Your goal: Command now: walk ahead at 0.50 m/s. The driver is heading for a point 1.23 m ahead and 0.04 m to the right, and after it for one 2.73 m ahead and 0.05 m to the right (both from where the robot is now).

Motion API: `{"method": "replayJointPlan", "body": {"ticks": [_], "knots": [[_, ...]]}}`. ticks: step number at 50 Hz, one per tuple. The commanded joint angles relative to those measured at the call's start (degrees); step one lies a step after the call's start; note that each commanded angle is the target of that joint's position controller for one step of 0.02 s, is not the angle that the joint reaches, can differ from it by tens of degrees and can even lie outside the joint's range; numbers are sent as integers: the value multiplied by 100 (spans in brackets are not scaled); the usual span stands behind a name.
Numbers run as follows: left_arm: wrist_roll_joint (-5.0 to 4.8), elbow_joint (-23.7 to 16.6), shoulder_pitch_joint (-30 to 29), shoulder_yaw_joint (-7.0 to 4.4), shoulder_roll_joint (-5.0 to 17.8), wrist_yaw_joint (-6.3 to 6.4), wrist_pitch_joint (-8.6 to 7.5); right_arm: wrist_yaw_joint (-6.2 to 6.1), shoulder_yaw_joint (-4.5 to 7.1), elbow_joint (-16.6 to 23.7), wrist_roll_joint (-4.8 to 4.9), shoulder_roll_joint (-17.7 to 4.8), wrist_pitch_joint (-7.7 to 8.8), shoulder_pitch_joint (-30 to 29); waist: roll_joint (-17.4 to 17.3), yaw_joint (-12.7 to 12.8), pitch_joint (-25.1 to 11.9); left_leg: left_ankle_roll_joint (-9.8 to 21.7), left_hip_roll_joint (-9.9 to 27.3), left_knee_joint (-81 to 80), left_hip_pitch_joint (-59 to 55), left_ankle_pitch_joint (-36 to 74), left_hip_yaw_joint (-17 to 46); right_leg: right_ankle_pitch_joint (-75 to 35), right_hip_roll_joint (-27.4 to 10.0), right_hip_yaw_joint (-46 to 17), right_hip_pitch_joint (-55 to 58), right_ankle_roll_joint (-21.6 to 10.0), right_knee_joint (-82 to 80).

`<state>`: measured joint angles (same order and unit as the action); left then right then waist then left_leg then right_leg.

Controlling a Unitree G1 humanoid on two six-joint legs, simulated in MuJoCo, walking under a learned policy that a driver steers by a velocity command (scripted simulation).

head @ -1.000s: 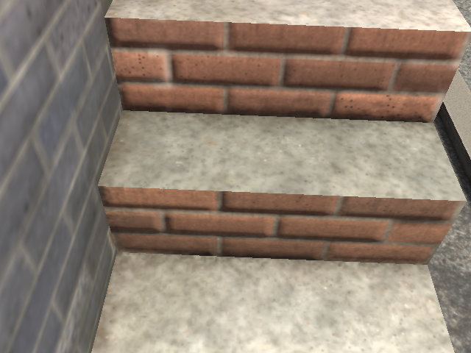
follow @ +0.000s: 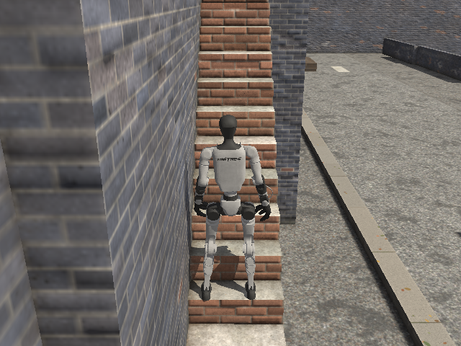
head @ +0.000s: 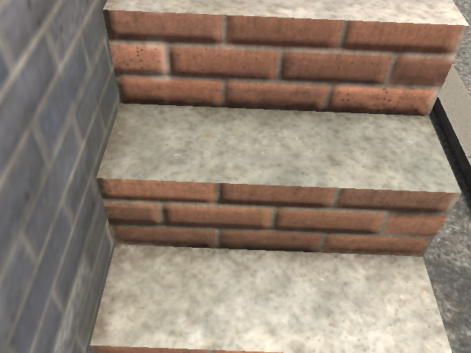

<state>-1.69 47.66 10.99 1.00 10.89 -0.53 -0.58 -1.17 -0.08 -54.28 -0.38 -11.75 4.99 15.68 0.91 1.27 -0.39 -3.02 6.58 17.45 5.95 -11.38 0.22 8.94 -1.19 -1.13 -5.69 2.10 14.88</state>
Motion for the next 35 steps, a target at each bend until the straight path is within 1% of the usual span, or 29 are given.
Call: {"method": "replayJointPlan", "body": {"ticks": [1, 2, 3, 4, 5, 6, 7, 8, 9, 10, 13, 14, 15, 17, 19, 20, 21, 22, 23, 24, 25, 26, 28, 29, 30, 33, 34, 35], "knots": [[36, -398, -424, -31, 325, 14, 6, 41, 72, 181, 3, -718, 124, -5, -32, -3, 257, 615, 154, -413, 335, 451, 99, -945, -426, -375, -75, -468, -324], [65, -344, -278, 56, 235, -73, 21, 142, 181, 137, -136, -968, 58, 252, 192, 1, 361, 395, 215, -527, 138, 1172, 223, -2074, -478, -449, -76, -335, -417], [162, -324, 33, 91, 178, -163, -55, 148, 377, 57, -30, -1304, -32, 781, 323, -115, -145, 227, 391, -571, -560, 2271, 530, -2333, -463, -462, 263, -139, -392], [111, -303, -62, 69, 189, -306, -105, 147, 367, 100, -30, -1205, -115, 743, 419, -103, -392, 179, 482, -548, -867, 2500, 617, -2247, -419, -335, 347, -21, -305], [78, -301, -67, 75, 164, -358, -133, 138, 391, 165, -42, -1161, -169, 638, 355, -73, -389, 187, 471, -537, -951, 2367, 625, -2053, -438, -353, 304, 24, -357], [89, -295, 57, 91, 198, -314, -156, 102, 456, 166, 0, -1206, -194, 606, 217, -21, -214, 201, 398, -542, -907, 2310, 519, -1967, -516, -430, 228, -4, -474], [86, -312, -9, 96, 243, -292, -164, 86, 476, 199, -26, -1124, -201, 630, 224, -68, -162, 209, 386, -630, -854, 2175, 513, -1839, -510, -427, 254, -15, -495], [99, -348, -49, 105, 238, -266, -158, 87, 496, 210, -50, -1070, -199, 616, 187, -54, -84, 215, 368, -698, -801, 1989, 505, -1692, -514, -433, 254, -25, -541], [19, -338, -85, 84, 314, -282, -137, 121, 445, 153, -102, -956, -195, 445, 202, 25, 195, 276, 293, -676, -588, 1757, 375, -1727, -523, -369, 112, -20, -618], [28, -357, -77, 86, 323, -272, -129, 132, 455, 153, -105, -939, -182, 500, 180, 3, 181, 281, 280, -726, -524, 1646, 362, -1713, -509, -362, 178, -23, -614], [54, -410, -61, 92, 299, -249, -126, 153, 473, 103, -79, -995, -151, 545, -4, 5, 89, 247, 288, -766, -474, 1533, 356, -1591, -510, -348, 301, -36, -627], [101, -442, -191, 81, 407, -150, -79, 122, 387, 191, -90, -926, -89, 310, -67, 47, 143, 223, 213, -721, -180, 1426, 129, -1980, -533, -341, 386, -155, -528], [120, -453, -154, 83, 416, -103, -32, 126, 366, 168, -96, -912, -45, 379, -87, 19, 17, 198, 200, -721, -115, 1406, 115, -2122, -529, -325, 520, -183, -449], [132, -466, -71, 92, 391, -73, 23, 145, 339, 118, -84, -981, -5, 449, -145, 33, -114, 174, 203, -693, -99, 1354, 112, -2076, -530, -313, 598, -197, -416], [116, -477, -70, 102, 364, -77, 45, 152, 317, 113, -85, -1020, -1, 452, -135, 27, -115, 169, 215, -683, -89, 1208, 126, -1885, -525, -308, 548, -188, -440], [72, -454, 19, 125, 246, -174, 3, 192, 405, 48, -81, -1151, -50, 652, -125, -29, -149, 189, 290, -736, -347, 1128, 381, -1371, -496, -338, 420, -80, -585], [154, -500, -83, 153, 114, -190, -67, 158, 484, 145, -45, -1277, -97, 638, -217, -68, -92, 180, 351, -829, -477, 830, 568, -840, -499, -433, 344, -116, -654], [92, -563, -420, 165, 14, -266, -116, 155, 427, 358, -129, -1106, -125, 339, -64, -112, 2, 194, 442, -922, -445, 481, 734, -507, -440, -392, 216, -58, -683], [137, -491, -133, 152, 84, -245, -137, 136, 513, 223, -50, -1249, -151, 514, -162, -36, 167, 193, 390, -851, -468, 593, 631, -619, -543, -481, 127, -97, -817], [137, -469, -137, 130, 185, -260, -156, 126, 542, 200, -47, -1255, -166, 664, -51, -105, 237, 174, 392, -828, -472, 929, 629, -918, -547, -485, 148, -80, -784], [147, -451, -106, 111, 236, -278, -164, 130, 569, 165, -44, -1269, -174, 761, 4, -112, 230, 154, 409, -775, -513, 1306, 637, -1215, -558, -474, 191, -56, -736], [163, -429, -41, 98, 262, -292, -169, 132, 595, 134, -34, -1282, -184, 837, 24, -100, 195, 133, 425, -724, -554, 1606, 648, -1402, -568, -462, 240, -27, -694], [169, -402, 27, 79, 261, -310, -163, 136, 640, 109, -18, -1275, -203, 916, 45, -83, 136, 106, 439, -665, -559, 1751, 655, -1466, -573, -442, 302, 12, -632], [28, -324, -2, 44, 328, -354, -131, 171, 594, 56, -83, -1173, -214, 815, 165, -44, 307, 190, 391, -575, -411, 1721, 535, -1646, -563, -350, 148, 16, -608], [21, -301, 57, 36, 311, -368, -122, 188, 609, 39, -84, -1168, -214, 900, 193, -52, 259, 198, 391, -584, -394, 1610, 550, -1600, -554, -342, 181, 19, -586], [47, -243, 73, 10, 269, -371, -92, 214, 641, -28, -69, -1180, -221, 976, 89, -55, 266, 177, 395, -569, -287, 1308, 562, -1326, -556, -343, 161, 20, -581], [50, -250, -98, -8, 361, -269, -30, 174, 558, 32, -100, -1094, -175, 779, 9, -39, 351, 153, 319, -561, -26, 1109, 355, -1586, -572, -335, 159, -98, -524], [59, -246, -80, -13, 370, -217, 26, 173, 545, 2, -110, -1056, -143, 839, -19, -57, 287, 132, 304, -574, 48, 1007, 349, -1610, -566, -329, 237, -121, -472]]}}
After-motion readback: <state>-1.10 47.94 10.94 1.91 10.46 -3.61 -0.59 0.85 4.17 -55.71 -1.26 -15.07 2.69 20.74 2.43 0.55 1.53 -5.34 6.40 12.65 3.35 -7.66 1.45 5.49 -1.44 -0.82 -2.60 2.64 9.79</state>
